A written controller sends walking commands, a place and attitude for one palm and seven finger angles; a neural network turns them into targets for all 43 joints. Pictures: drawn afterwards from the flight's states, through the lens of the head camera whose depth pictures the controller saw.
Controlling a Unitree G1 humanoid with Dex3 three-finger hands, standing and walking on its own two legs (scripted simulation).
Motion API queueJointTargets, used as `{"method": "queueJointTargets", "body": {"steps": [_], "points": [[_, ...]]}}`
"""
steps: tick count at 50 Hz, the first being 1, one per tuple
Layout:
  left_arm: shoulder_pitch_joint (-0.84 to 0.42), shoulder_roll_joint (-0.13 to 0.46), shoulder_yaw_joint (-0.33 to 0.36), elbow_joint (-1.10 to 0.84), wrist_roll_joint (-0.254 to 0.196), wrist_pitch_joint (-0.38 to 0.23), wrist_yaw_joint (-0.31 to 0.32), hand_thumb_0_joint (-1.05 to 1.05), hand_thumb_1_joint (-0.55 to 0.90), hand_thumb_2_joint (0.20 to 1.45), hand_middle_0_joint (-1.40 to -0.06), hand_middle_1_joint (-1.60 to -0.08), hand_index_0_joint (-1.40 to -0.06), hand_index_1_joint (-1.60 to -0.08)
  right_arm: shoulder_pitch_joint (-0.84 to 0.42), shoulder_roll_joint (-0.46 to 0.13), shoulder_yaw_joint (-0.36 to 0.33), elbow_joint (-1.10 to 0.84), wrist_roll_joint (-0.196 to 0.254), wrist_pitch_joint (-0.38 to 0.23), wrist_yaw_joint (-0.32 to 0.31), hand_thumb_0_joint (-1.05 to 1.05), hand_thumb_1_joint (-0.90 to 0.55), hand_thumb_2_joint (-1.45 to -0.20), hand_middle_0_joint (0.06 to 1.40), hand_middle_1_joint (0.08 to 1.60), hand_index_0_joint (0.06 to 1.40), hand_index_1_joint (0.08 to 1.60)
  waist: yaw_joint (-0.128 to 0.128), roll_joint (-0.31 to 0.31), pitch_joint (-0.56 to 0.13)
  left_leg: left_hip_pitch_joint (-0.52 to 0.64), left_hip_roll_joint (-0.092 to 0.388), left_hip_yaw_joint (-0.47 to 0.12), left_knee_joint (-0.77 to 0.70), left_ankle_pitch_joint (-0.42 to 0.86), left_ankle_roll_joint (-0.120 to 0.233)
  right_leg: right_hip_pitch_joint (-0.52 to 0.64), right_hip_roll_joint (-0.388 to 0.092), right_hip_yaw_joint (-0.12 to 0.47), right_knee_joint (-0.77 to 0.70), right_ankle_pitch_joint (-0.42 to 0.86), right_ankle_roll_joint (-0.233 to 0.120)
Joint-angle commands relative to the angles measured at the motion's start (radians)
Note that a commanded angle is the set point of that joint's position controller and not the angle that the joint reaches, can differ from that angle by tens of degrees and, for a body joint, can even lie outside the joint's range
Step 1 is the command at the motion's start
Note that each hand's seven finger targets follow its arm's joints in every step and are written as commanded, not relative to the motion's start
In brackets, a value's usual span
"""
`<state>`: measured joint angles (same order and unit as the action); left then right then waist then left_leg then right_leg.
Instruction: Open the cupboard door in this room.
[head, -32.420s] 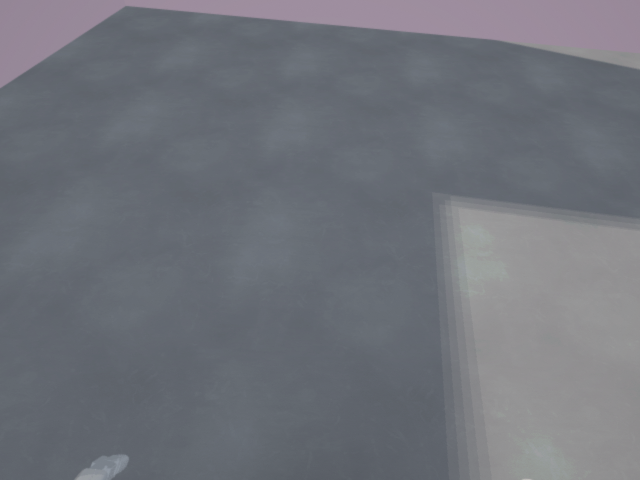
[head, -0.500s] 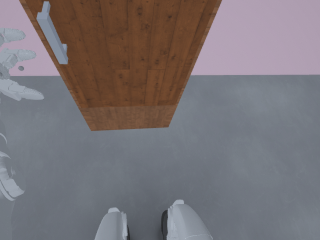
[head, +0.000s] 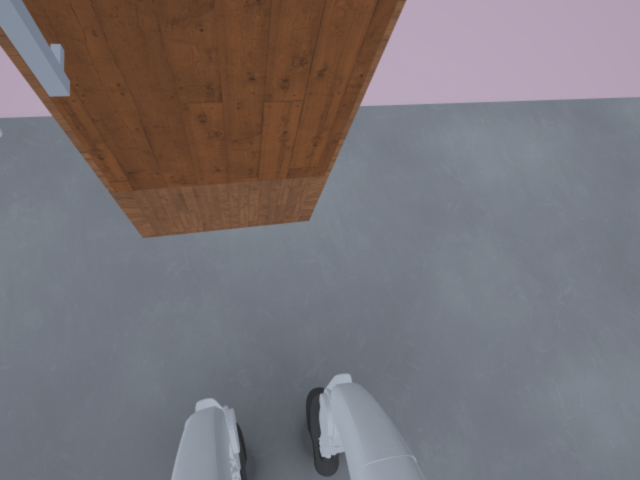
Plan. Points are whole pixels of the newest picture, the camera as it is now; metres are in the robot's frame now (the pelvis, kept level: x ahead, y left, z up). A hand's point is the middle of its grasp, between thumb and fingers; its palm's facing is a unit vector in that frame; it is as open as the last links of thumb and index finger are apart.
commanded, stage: move the hooked fingers beside the handle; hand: left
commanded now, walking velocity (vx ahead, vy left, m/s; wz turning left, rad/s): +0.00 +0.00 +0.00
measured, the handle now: (28, 22) +0.59 +0.23 +0.08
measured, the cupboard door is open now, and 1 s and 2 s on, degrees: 0 0 0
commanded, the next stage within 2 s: slide the fingers in behind the handle in 0.62 s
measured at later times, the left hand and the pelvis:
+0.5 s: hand out of the picture +0.54 +0.29 +0.07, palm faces +0.06 -1.00 -0.01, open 14.0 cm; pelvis +0.01 +0.01 +0.01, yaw +1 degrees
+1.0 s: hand out of the picture +0.53 +0.27 +0.07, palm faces +0.03 -1.00 +0.00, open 14.0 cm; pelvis +0.00 +0.00 +0.01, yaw +1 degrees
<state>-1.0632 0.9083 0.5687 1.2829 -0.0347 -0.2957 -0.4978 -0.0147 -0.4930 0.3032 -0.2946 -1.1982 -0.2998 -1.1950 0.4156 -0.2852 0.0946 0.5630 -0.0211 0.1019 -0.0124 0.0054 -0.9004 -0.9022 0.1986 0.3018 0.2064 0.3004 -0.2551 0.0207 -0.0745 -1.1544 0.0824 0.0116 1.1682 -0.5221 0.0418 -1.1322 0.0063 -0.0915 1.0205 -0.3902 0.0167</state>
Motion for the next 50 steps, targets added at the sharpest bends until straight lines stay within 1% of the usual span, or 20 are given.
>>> {"method": "queueJointTargets", "body": {"steps": [1, 4, 9, 11, 13, 15, 17, 20, 22, 24, 26, 29, 31, 32, 34, 37, 39, 42, 44, 50], "points": [[-0.369, 0.286, 0.049, -0.296, -0.048, -0.074, -0.003, 0.000, -0.500, 0.300, -0.300, -1.200, -0.300, -1.200, 0.216, -0.220, -0.089, -0.016, -0.001, 0.002, -0.010, 0.000, -0.900, -0.900, 0.200, 0.300, 0.200, 0.300, 0.033, 0.296, -0.627, 0.576, -0.011, -0.113, -0.123, 0.635, -0.023, 0.220, 0.052, 0.022, -0.068, 0.274, -0.030], [-0.367, 0.317, 0.095, -0.348, -0.060, -0.099, 0.015, 0.000, -0.500, 0.300, -0.300, -1.200, -0.300, -1.200, 0.223, -0.221, -0.097, -0.007, -0.006, -0.002, -0.005, 0.000, -0.900, -0.900, 0.200, 0.300, 0.200, 0.300, 0.040, 0.320, -0.659, 0.629, -0.007, -0.126, -0.126, 0.700, -0.034, 0.219, 0.056, 0.019, -0.068, 0.288, -0.036], [-0.319, 0.191, -0.005, -0.316, -0.037, -0.071, 0.025, 0.000, -0.500, 0.300, -0.300, -1.200, -0.300, -1.200, 0.222, -0.207, -0.096, 0.004, -0.005, 0.009, 0.006, 0.000, -0.900, -0.900, 0.200, 0.300, 0.200, 0.300, 0.034, 0.359, -0.560, 0.687, 0.000, -0.135, -0.148, 0.746, -0.048, 0.155, 0.056, 0.003, -0.095, 0.245, -0.037], [-0.291, 0.152, -0.029, -0.268, -0.040, -0.050, 0.025, 0.000, -0.500, 0.300, -0.300, -1.200, -0.300, -1.200, 0.220, -0.205, -0.095, 0.007, -0.006, 0.014, 0.004, 0.000, -0.900, -0.900, 0.200, 0.300, 0.200, 0.300, 0.029, 0.333, -0.511, 0.665, 0.000, -0.131, -0.156, 0.721, -0.047, 0.145, 0.056, 0.000, -0.107, 0.234, -0.034], [-0.287, 0.144, -0.035, -0.232, -0.048, -0.040, 0.028, 0.000, -0.500, 0.300, -0.300, -1.200, -0.300, -1.200, 0.216, -0.207, -0.093, 0.001, -0.003, 0.014, -0.001, 0.000, -0.900, -0.900, 0.200, 0.300, 0.200, 0.300, 0.016, 0.259, -0.467, 0.604, -0.005, -0.126, -0.166, 0.650, -0.035, 0.165, 0.056, 0.001, -0.112, 0.228, -0.031], [-0.316, 0.114, -0.047, -0.256, -0.057, -0.054, 0.032, 0.000, -0.500, 0.300, -0.300, -1.200, -0.300, -1.200, 0.218, -0.205, -0.095, -0.002, -0.005, 0.011, -0.002, 0.000, -0.900, -0.900, 0.200, 0.300, 0.200, 0.300, 0.012, 0.273, -0.495, 0.632, -0.005, -0.129, -0.164, 0.678, -0.040, 0.158, 0.055, 0.001, -0.106, 0.235, -0.033], [-0.328, 0.159, -0.011, -0.274, -0.052, -0.080, 0.046, 0.000, -0.500, 0.300, -0.300, -1.200, -0.300, -1.200, 0.216, -0.205, -0.096, -0.003, -0.009, 0.008, -0.002, 0.000, -0.900, -0.900, 0.200, 0.300, 0.200, 0.300, 0.024, 0.275, -0.530, 0.620, -0.009, -0.124, -0.152, 0.672, -0.042, 0.180, 0.055, 0.007, -0.095, 0.245, -0.035], [-0.341, 0.210, 0.021, -0.267, -0.040, -0.107, 0.065, 0.000, -0.500, 0.300, -0.300, -1.200, -0.300, -1.200, 0.210, -0.207, -0.094, -0.005, -0.011, 0.005, -0.002, 0.000, -0.900, -0.900, 0.200, 0.300, 0.200, 0.300, 0.023, 0.261, -0.518, 0.588, -0.012, -0.119, -0.148, 0.652, -0.039, 0.203, 0.054, 0.013, -0.087, 0.255, -0.036], [-0.350, 0.210, 0.014, -0.285, -0.033, -0.118, 0.069, 0.000, -0.500, 0.300, -0.300, -1.200, -0.300, -1.200, 0.204, -0.204, -0.092, -0.010, -0.010, 0.005, 0.000, 0.000, -0.900, -0.900, 0.200, 0.300, 0.200, 0.300, 0.027, 0.286, -0.548, 0.591, -0.015, -0.111, -0.142, 0.654, -0.038, 0.216, 0.052, 0.018, -0.081, 0.267, -0.036], [-0.313, 0.261, 0.054, -0.297, -0.029, -0.124, 0.064, 0.000, -0.500, 0.300, -0.300, -1.200, -0.300, -1.200, 0.201, -0.209, -0.096, -0.018, -0.011, 0.002, 0.000, 0.000, -0.900, -0.900, 0.200, 0.300, 0.200, 0.300, 0.048, 0.306, -0.578, 0.599, -0.015, -0.109, -0.138, 0.688, -0.039, 0.250, 0.051, 0.021, -0.074, 0.296, -0.041], [-0.281, 0.254, 0.052, -0.318, -0.032, -0.120, 0.052, 0.000, -0.500, 0.300, -0.300, -1.200, -0.300, -1.200, 0.200, -0.206, -0.096, -0.021, -0.008, 0.008, 0.001, 0.000, -0.900, -0.900, 0.200, 0.300, 0.200, 0.300, 0.060, 0.315, -0.622, 0.629, -0.014, -0.108, -0.138, 0.739, -0.041, 0.274, 0.052, 0.022, -0.074, 0.326, -0.038], [-0.283, 0.208, 0.019, -0.272, -0.048, -0.099, 0.032, 0.000, -0.500, 0.300, -0.300, -1.200, -0.300, -1.200, 0.192, -0.203, -0.091, -0.020, 0.000, 0.014, -0.001, 0.000, -0.900, -0.900, 0.200, 0.300, 0.200, 0.300, 0.037, 0.261, -0.554, 0.571, -0.016, -0.101, -0.141, 0.660, -0.024, 0.270, 0.055, 0.024, -0.085, 0.310, -0.034], [-0.302, 0.200, 0.009, -0.232, -0.057, -0.083, 0.023, 0.000, -0.500, 0.300, -0.300, -1.200, -0.300, -1.200, 0.187, -0.207, -0.088, -0.015, 0.004, 0.013, -0.004, 0.000, -0.900, -0.900, 0.200, 0.300, 0.200, 0.300, 0.021, 0.228, -0.510, 0.520, -0.020, -0.093, -0.144, 0.579, -0.019, 0.260, 0.056, 0.025, -0.094, 0.280, -0.029], [-0.320, 0.229, 0.026, -0.233, -0.059, -0.082, 0.022, 0.000, -0.500, 0.300, -0.300, -1.200, -0.300, -1.200, 0.187, -0.210, -0.088, -0.014, 0.004, 0.011, -0.009, 0.000, -0.900, -0.900, 0.200, 0.300, 0.200, 0.300, 0.016, 0.195, -0.513, 0.482, -0.022, -0.088, -0.139, 0.544, -0.011, 0.285, 0.055, 0.030, -0.093, 0.283, -0.026], [-0.335, 0.259, 0.036, -0.251, -0.050, -0.092, 0.021, 0.000, -0.500, 0.300, -0.300, -1.200, -0.300, -1.200, 0.189, -0.210, -0.086, -0.015, 0.003, 0.007, -0.013, 0.000, -0.900, -0.900, 0.200, 0.300, 0.200, 0.300, 0.025, 0.238, -0.528, 0.479, -0.026, -0.086, -0.136, 0.536, -0.011, 0.289, 0.053, 0.035, -0.084, 0.283, -0.033], [-0.346, 0.212, -0.005, -0.276, -0.041, -0.110, 0.022, 0.000, -0.500, 0.300, -0.300, -1.200, -0.300, -1.200, 0.193, -0.203, -0.086, -0.001, -0.002, 0.004, -0.007, 0.000, -0.900, -0.900, 0.200, 0.300, 0.200, 0.300, 0.023, 0.295, -0.557, 0.547, -0.021, -0.098, -0.128, 0.588, -0.022, 0.236, 0.052, 0.030, -0.079, 0.272, -0.034], [-0.325, 0.154, -0.034, -0.271, -0.054, -0.113, 0.018, 0.000, -0.500, 0.300, -0.300, -1.200, -0.300, -1.200, 0.197, -0.202, -0.090, 0.002, -0.002, 0.005, -0.005, 0.000, -0.900, -0.900, 0.200, 0.300, 0.200, 0.300, 0.016, 0.295, -0.559, 0.585, -0.017, -0.107, -0.128, 0.622, -0.024, 0.206, 0.054, 0.024, -0.080, 0.271, -0.037], [-0.344, 0.130, -0.043, -0.246, -0.071, -0.092, 0.016, 0.000, -0.500, 0.300, -0.300, -1.200, -0.300, -1.200, 0.193, -0.206, -0.092, 0.011, 0.001, 0.007, -0.006, 0.000, -0.900, -0.900, 0.200, 0.300, 0.200, 0.300, 0.006, 0.250, -0.540, 0.554, -0.017, -0.107, -0.131, 0.566, -0.021, 0.204, 0.053, 0.022, -0.087, 0.247, -0.031], [-0.357, 0.120, -0.050, -0.254, -0.069, -0.083, 0.027, 0.000, -0.500, 0.300, -0.300, -1.200, -0.300, -1.200, 0.195, -0.204, -0.091, 0.008, 0.001, 0.003, -0.007, 0.000, -0.900, -0.900, 0.200, 0.300, 0.200, 0.300, 0.010, 0.272, -0.536, 0.554, -0.020, -0.109, -0.139, 0.555, -0.021, 0.201, 0.051, 0.020, -0.086, 0.239, -0.035], [-0.344, 0.201, 0.019, -0.331, -0.037, -0.109, 0.102, 0.000, -0.500, 0.300, -0.300, -1.200, -0.300, -1.200, 0.196, -0.198, -0.092, -0.008, -0.006, 0.002, 0.000, 0.000, -0.900, -0.900, 0.200, 0.300, 0.200, 0.300, 0.043, 0.264, -0.601, 0.549, -0.024, -0.099, -0.138, 0.579, -0.024, 0.276, 0.051, 0.030, -0.076, 0.283, -0.035]]}}
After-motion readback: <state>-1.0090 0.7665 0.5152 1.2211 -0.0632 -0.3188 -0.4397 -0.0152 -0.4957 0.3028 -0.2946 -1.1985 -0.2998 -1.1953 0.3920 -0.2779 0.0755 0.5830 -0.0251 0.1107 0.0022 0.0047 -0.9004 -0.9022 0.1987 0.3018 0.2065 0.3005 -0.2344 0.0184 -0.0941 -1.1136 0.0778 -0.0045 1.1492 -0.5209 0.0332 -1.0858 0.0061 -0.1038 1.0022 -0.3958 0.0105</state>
